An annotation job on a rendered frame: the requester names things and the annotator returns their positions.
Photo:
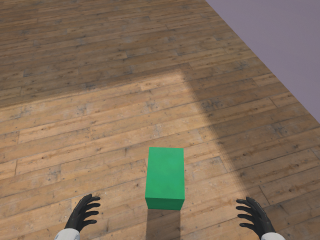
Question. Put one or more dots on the carton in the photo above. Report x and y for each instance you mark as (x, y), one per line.
(165, 180)

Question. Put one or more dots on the right robot hand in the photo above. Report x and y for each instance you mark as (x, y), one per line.
(261, 223)

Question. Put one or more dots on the left robot forearm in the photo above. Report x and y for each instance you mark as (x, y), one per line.
(68, 234)

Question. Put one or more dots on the left robot hand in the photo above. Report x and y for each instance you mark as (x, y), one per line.
(76, 219)

